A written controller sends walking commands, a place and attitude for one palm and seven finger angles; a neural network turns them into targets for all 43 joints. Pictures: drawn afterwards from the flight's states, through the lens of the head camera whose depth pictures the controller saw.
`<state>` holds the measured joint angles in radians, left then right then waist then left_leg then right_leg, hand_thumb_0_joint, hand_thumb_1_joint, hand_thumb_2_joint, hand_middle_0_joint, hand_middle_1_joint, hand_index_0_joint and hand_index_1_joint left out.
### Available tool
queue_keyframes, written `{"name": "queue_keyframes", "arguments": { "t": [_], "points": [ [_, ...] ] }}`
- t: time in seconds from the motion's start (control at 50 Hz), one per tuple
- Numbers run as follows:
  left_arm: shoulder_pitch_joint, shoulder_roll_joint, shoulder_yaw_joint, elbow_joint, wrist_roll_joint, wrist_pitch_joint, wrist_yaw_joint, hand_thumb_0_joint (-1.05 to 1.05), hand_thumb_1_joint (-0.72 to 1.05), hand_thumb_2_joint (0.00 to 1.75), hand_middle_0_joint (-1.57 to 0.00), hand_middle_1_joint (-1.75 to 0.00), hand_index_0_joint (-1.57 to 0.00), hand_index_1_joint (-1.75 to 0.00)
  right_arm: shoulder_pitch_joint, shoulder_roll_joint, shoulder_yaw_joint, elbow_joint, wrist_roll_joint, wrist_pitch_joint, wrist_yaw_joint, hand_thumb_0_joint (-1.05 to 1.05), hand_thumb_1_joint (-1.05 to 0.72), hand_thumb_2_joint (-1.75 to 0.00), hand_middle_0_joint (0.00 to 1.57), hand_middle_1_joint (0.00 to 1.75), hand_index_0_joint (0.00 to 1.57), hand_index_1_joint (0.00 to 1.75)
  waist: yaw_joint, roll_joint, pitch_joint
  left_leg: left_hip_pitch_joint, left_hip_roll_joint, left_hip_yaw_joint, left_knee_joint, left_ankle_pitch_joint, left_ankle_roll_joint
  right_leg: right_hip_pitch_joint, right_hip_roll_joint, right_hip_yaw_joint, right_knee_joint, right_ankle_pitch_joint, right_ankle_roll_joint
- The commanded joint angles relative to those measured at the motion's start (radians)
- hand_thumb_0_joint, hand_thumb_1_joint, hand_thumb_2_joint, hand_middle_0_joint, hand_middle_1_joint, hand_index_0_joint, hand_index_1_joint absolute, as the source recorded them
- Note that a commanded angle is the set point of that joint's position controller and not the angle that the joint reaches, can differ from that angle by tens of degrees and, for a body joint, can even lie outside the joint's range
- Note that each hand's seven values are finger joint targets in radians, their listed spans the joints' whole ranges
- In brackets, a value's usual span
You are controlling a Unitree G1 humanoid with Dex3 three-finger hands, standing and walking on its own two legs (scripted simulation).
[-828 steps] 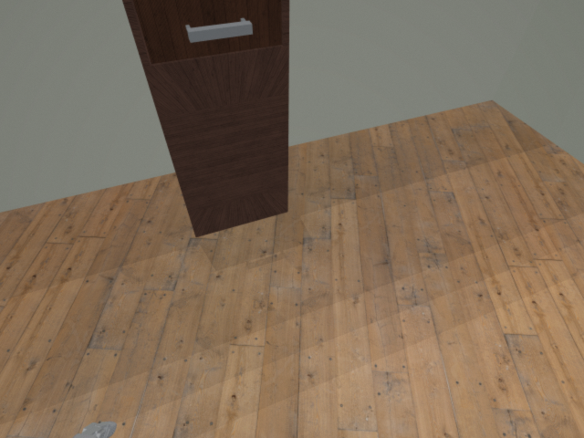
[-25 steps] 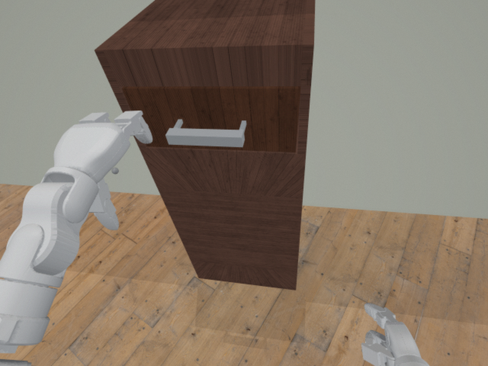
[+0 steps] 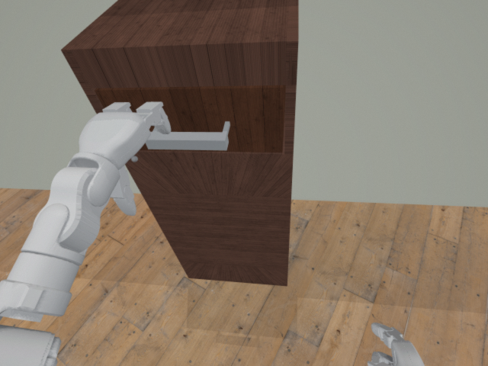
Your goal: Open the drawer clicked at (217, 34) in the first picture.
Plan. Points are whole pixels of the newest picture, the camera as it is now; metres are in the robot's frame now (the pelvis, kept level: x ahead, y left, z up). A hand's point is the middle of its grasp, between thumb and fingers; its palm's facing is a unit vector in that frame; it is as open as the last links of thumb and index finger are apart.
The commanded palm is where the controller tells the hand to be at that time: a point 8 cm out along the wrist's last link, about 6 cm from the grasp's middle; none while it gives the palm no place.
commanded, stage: move the hooked fingers above the handle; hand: left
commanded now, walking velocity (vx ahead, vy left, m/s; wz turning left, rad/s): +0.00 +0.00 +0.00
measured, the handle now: (189, 133) +0.53 +0.18 +0.09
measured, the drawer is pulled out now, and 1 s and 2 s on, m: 0.00 0.00 0.00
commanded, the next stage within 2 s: none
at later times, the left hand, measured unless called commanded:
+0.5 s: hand (160, 139) +0.44 +0.19 +0.15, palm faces +0.04 -0.04 -1.00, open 13.8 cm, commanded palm +0.42 +0.20 +0.22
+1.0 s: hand (177, 126) +0.49 +0.18 +0.14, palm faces +0.00 -0.03 -1.00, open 13.8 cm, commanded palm +0.47 +0.20 +0.21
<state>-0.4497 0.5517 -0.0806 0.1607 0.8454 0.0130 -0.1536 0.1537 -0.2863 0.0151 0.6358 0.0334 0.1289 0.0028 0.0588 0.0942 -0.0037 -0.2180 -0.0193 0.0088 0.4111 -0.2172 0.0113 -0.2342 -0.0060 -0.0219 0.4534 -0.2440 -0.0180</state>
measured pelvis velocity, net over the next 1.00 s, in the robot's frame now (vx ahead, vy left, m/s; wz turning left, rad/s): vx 0.03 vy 0.00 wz -0.02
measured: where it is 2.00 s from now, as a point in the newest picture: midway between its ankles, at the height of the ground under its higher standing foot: outside the picture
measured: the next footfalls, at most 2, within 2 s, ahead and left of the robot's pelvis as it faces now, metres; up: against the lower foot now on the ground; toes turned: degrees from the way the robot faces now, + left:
none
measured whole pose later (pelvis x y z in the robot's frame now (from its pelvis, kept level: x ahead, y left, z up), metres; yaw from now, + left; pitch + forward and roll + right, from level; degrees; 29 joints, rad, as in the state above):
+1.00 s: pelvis +0.03 +0.00 -0.01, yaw -1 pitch +8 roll +1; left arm -0.83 0.49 -0.14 0.70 0.95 0.00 -0.04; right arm 0.26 -0.27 -0.03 0.67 0.03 0.17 -0.02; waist -0.02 0.06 -0.07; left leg -0.36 -0.01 0.03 0.50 -0.29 0.01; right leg -0.38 0.00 0.00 0.53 -0.30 -0.02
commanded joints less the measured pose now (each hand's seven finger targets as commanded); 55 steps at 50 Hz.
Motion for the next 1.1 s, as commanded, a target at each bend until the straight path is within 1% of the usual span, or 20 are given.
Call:
{"name": "queue_keyframes", "arguments": {
  "t": [0.0,0.06,0.08,0.12,0.2,0.3,0.34,0.36,0.4,0.42,0.5,0.56,0.6,0.64,0.66,0.72,0.76,0.86,0.94,1.08],
  "points": [
    [-0.387,0.239,0.160,-0.147,0.010,0.019,0.063,0.00,-0.50,0.30,-0.30,-1.20,-0.30,-1.20,-0.120,-0.097,-0.040,-0.150,0.005,-0.036,-0.001,0.00,-0.90,-0.90,0.20,0.30,0.20,0.30,0.013,-0.093,-0.314,0.056,-0.013,0.019,-0.015,0.314,0.018,0.147,-0.001,0.006,-0.027,0.297,-0.015],
    [-0.406,0.230,0.143,-0.156,0.024,0.031,0.072,0.00,-0.50,0.30,-0.30,-1.20,-0.30,-1.20,-0.116,-0.097,-0.045,-0.152,0.007,-0.032,0.003,0.00,-0.90,-0.90,0.20,0.30,0.20,0.30,0.012,-0.076,-0.342,0.071,-0.011,0.018,-0.006,0.340,0.018,0.145,0.002,0.007,-0.016,0.307,-0.019],
    [-0.428,0.198,0.106,-0.164,0.026,0.037,0.070,0.00,-0.50,0.30,-0.30,-1.20,-0.30,-1.20,-0.118,-0.094,-0.045,-0.155,0.007,-0.030,0.003,0.00,-0.90,-0.90,0.20,0.30,0.20,0.30,0.003,-0.071,-0.347,0.086,-0.013,0.018,-0.002,0.343,0.019,0.133,0.002,0.006,-0.015,0.308,-0.018],
    [-0.442,0.208,0.110,-0.113,0.030,0.048,0.069,0.00,-0.50,0.30,-0.30,-1.20,-0.30,-1.20,-0.104,-0.100,-0.045,-0.144,0.009,-0.027,-0.001,0.00,-0.90,-0.90,0.20,0.30,0.20,0.30,-0.007,-0.112,-0.338,0.075,-0.009,0.015,0.000,0.330,0.018,0.127,0.005,0.005,-0.019,0.299,-0.018],
    [-0.513,0.177,0.063,-0.095,0.041,0.055,0.067,0.00,-0.50,0.30,-0.30,-1.20,-0.30,-1.20,-0.095,-0.096,-0.045,-0.137,0.011,-0.020,-0.009,0.00,-0.90,-0.90,0.20,0.30,0.20,0.30,-0.023,-0.098,-0.336,0.089,-0.009,0.012,0.006,0.324,0.019,0.092,0.007,0.002,-0.014,0.292,-0.017],
    [-0.592,0.186,0.064,-0.034,0.055,0.045,0.083,0.00,-0.50,0.30,-0.30,-1.20,-0.30,-1.20,-0.070,-0.093,-0.047,-0.123,0.010,-0.018,-0.015,0.00,-0.90,-0.90,0.20,0.30,0.20,0.30,-0.028,-0.079,-0.366,0.097,-0.007,0.009,0.021,0.352,0.017,0.082,0.009,0.000,0.001,0.306,-0.022],
    [-0.608,0.188,0.067,-0.040,0.053,0.040,0.091,0.00,-0.50,0.30,-0.30,-1.20,-0.30,-1.20,-0.064,-0.090,-0.047,-0.130,0.008,-0.020,-0.013,0.00,-0.90,-0.90,0.20,0.30,0.20,0.30,-0.018,-0.074,-0.403,0.102,-0.009,0.011,0.030,0.390,0.019,0.107,0.006,0.005,0.010,0.340,-0.023],
    [-0.595,0.211,0.093,-0.013,0.058,0.042,0.097,0.00,-0.50,0.30,-0.30,-1.20,-0.30,-1.20,-0.058,-0.093,-0.049,-0.123,0.006,-0.016,-0.013,0.00,-0.90,-0.90,0.20,0.30,0.20,0.30,-0.017,-0.084,-0.404,0.096,-0.007,0.009,0.032,0.404,0.017,0.109,0.008,0.002,0.016,0.352,-0.024],
    [-0.598,0.180,0.069,0.021,0.057,0.051,0.100,0.00,-0.50,0.30,-0.30,-1.20,-0.30,-1.20,-0.054,-0.091,-0.048,-0.125,0.008,-0.009,-0.010,0.00,-0.90,-0.90,0.20,0.30,0.20,0.30,-0.019,-0.082,-0.385,0.083,-0.005,0.013,0.036,0.420,0.016,0.101,0.008,-0.001,0.021,0.369,-0.023],
    [-0.587,0.197,0.083,0.082,0.062,0.060,0.098,0.00,-0.50,0.30,-0.30,-1.20,-0.30,-1.20,-0.049,-0.097,-0.048,-0.116,0.009,-0.003,-0.010,0.00,-0.90,-0.90,0.20,0.30,0.20,0.30,-0.023,-0.107,-0.365,0.065,-0.003,0.017,0.031,0.395,0.014,0.100,0.008,-0.001,0.014,0.349,-0.024],
    [-0.660,0.139,0.014,0.113,0.075,0.067,0.094,0.00,-0.50,0.30,-0.30,-1.20,-0.30,-1.20,-0.034,-0.095,-0.051,-0.121,0.013,0.004,-0.015,0.00,-0.90,-0.90,0.20,0.30,0.20,0.30,-0.041,-0.107,-0.368,0.065,-0.003,0.015,0.038,0.372,0.021,0.067,0.008,-0.001,0.021,0.339,-0.023],
    [-0.689,0.185,0.047,0.119,0.079,0.049,0.092,0.00,-0.50,0.30,-0.30,-1.20,-0.30,-1.20,-0.016,-0.099,-0.057,-0.122,0.010,0.003,-0.022,0.00,-0.90,-0.90,0.20,0.30,0.20,0.30,-0.041,-0.104,-0.424,0.072,-0.008,0.017,0.055,0.395,0.028,0.096,0.007,0.010,0.033,0.378,-0.022],
    [-0.717,0.166,0.033,0.142,0.073,0.033,0.093,0.00,-0.50,0.30,-0.30,-1.20,-0.30,-1.20,0.001,-0.098,-0.060,-0.115,0.009,0.003,-0.026,0.00,-0.90,-0.90,0.20,0.30,0.20,0.30,-0.050,-0.114,-0.421,0.067,-0.007,0.017,0.062,0.397,0.030,0.084,0.007,0.009,0.037,0.391,-0.020],
    [-0.733,0.189,0.053,0.167,0.072,0.015,0.097,0.00,-0.50,0.30,-0.30,-1.20,-0.30,-1.20,0.017,-0.103,-0.064,-0.110,0.010,0.002,-0.027,0.00,-0.90,-0.90,0.20,0.30,0.20,0.30,-0.052,-0.113,-0.415,0.051,-0.007,0.018,0.066,0.403,0.029,0.083,0.008,0.009,0.041,0.401,-0.020],
    [-0.741,0.153,0.023,0.170,0.068,0.009,0.099,0.00,-0.50,0.30,-0.30,-1.20,-0.30,-1.20,0.021,-0.097,-0.066,-0.111,0.009,0.002,-0.028,0.00,-0.90,-0.90,0.20,0.30,0.20,0.30,-0.055,-0.101,-0.420,0.061,-0.008,0.019,0.071,0.407,0.030,0.072,0.009,0.009,0.043,0.402,-0.019],
    [-0.770,0.194,0.061,0.232,0.073,-0.003,0.117,0.00,-0.50,0.30,-0.30,-1.20,-0.30,-1.20,0.051,-0.106,-0.073,-0.094,0.007,0.003,-0.031,0.00,-0.90,-0.90,0.20,0.30,0.20,0.30,-0.059,-0.122,-0.418,0.045,-0.005,0.022,0.075,0.403,0.029,0.068,0.011,0.009,0.041,0.398,-0.021],
    [-0.817,0.182,0.046,0.238,0.083,-0.011,0.131,0.00,-0.50,0.30,-0.30,-1.20,-0.30,-1.20,0.064,-0.101,-0.076,-0.086,0.005,0.003,-0.031,0.00,-0.90,-0.90,0.20,0.30,0.20,0.30,-0.065,-0.087,-0.442,0.050,-0.005,0.022,0.083,0.416,0.028,0.055,0.012,0.011,0.053,0.408,-0.021],
    [-0.846,0.158,0.032,0.334,0.097,-0.013,0.154,0.00,-0.50,0.30,-0.30,-1.20,-0.30,-1.20,0.099,-0.104,-0.085,-0.069,0.003,0.007,-0.027,0.00,-0.90,-0.90,0.20,0.30,0.20,0.30,-0.078,-0.103,-0.452,0.035,-0.004,0.021,0.095,0.411,0.028,0.032,0.018,0.009,0.063,0.398,-0.021],
    [-0.867,0.214,0.074,0.349,0.104,-0.014,0.164,0.00,-0.50,0.30,-0.30,-1.20,-0.30,-1.20,0.105,-0.107,-0.086,-0.071,0.001,0.010,-0.029,0.00,-0.90,-0.90,0.20,0.30,0.20,0.30,-0.069,-0.101,-0.488,0.019,-0.004,0.028,0.098,0.414,0.034,0.068,0.017,0.016,0.068,0.425,-0.020],
    [-0.803,0.284,0.132,0.402,0.116,-0.013,0.161,0.00,-0.50,0.30,-0.30,-1.20,-0.30,-1.20,0.092,-0.113,-0.081,-0.082,0.005,0.019,-0.037,0.00,-0.90,-0.90,0.20,0.30,0.20,0.30,-0.055,-0.121,-0.436,-0.039,0.000,0.043,0.079,0.357,0.037,0.091,0.012,0.021,0.062,0.411,-0.015]
  ]
}}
